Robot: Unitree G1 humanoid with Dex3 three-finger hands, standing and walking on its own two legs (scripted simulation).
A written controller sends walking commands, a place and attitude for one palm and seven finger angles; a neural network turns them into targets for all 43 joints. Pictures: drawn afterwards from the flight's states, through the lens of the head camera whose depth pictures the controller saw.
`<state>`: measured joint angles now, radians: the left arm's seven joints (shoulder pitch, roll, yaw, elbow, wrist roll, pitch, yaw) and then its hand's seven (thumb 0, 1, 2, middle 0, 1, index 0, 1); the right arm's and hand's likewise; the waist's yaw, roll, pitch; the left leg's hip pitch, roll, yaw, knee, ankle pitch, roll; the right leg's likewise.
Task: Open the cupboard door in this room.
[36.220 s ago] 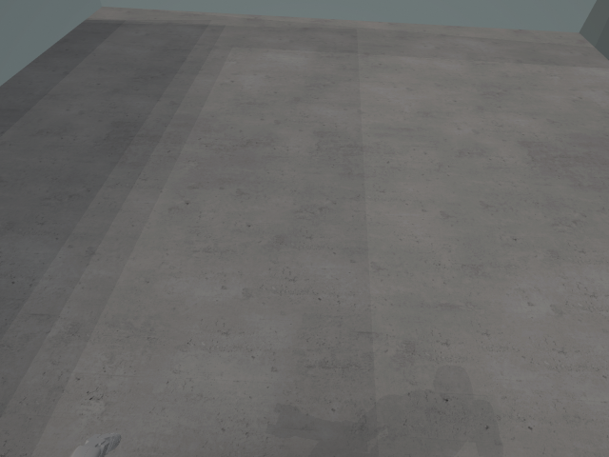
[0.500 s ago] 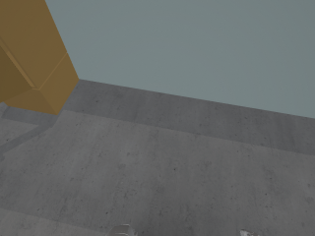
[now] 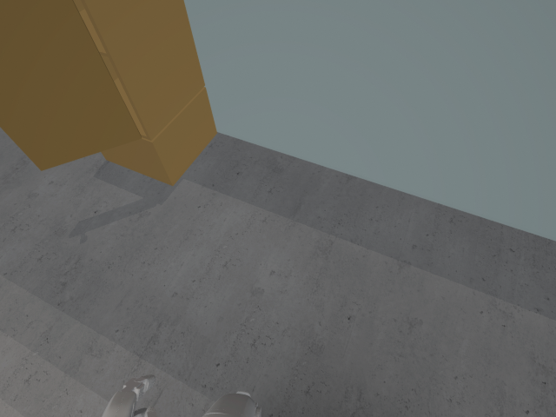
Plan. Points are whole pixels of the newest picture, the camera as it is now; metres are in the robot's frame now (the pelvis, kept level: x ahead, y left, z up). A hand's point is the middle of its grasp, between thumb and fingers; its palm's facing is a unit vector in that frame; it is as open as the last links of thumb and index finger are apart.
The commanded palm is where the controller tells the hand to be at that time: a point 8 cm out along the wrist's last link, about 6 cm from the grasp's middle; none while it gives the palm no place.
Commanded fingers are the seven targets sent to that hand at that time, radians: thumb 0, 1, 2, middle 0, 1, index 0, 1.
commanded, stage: turn to face it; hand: left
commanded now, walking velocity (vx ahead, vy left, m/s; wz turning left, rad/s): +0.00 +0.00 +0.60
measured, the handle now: out of the picture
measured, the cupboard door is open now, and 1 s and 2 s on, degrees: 51 51 51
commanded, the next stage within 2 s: take the last steps up to it in 0.64 s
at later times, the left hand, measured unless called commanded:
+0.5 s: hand out of the picture +0.03 +0.23 -0.16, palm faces +0.31 -0.91 -0.26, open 7.4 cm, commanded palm none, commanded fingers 0.00 0.90 0.90 -0.20 -0.30 -0.20 -0.30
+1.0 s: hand out of the picture -0.02 +0.15 -0.16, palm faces +0.51 -0.83 -0.21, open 7.3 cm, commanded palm none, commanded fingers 0.00 0.90 0.90 -0.20 -0.30 -0.20 -0.30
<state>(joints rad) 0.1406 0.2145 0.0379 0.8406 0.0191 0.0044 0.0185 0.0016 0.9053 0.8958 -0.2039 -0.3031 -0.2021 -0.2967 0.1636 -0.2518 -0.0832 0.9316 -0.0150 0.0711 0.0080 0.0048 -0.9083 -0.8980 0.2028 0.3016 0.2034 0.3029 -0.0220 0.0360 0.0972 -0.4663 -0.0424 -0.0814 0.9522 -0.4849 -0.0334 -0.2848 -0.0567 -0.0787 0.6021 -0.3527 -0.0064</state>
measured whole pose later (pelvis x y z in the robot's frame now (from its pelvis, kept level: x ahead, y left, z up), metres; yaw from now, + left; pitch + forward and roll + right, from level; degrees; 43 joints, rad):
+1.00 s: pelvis +0.07 -0.01 +0.01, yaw +27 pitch +1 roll +1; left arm 0.32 0.17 0.04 1.01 0.03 -0.04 0.01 0.00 0.92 0.90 -0.21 -0.30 -0.21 -0.30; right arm 0.15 -0.21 -0.06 1.03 -0.02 0.06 0.03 0.01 -0.91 -0.90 0.20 0.30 0.20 0.30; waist 0.04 -0.03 0.07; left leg -0.42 0.03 0.05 0.87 -0.40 -0.04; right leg -0.12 -0.09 -0.21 0.42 -0.30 0.00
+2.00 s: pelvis +0.31 +0.23 +0.01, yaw +31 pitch +1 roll +0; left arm 0.35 0.17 0.05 1.11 0.02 -0.07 0.00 -0.01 0.93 0.90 -0.20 -0.30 -0.20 -0.30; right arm 0.17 -0.19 -0.06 1.03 -0.02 -0.01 0.03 0.00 -0.93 -0.90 0.20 0.30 0.20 0.30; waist 0.04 -0.01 0.04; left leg -0.52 0.09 0.06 0.71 -0.17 -0.04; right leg -0.06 -0.06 -0.16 0.34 -0.29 0.01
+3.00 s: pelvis +0.47 +0.43 +0.00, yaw +27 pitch -1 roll -1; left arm 0.17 0.22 0.06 1.01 0.01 0.05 0.04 -0.01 0.92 0.90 -0.21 -0.30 -0.20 -0.30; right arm 0.17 -0.17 -0.04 1.00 -0.02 0.02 -0.03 0.00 -0.92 -0.90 0.20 0.30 0.20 0.30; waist 0.01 -0.05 0.07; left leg -0.32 0.02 0.05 0.60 -0.26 0.03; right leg -0.33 -0.04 -0.06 0.70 -0.42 0.00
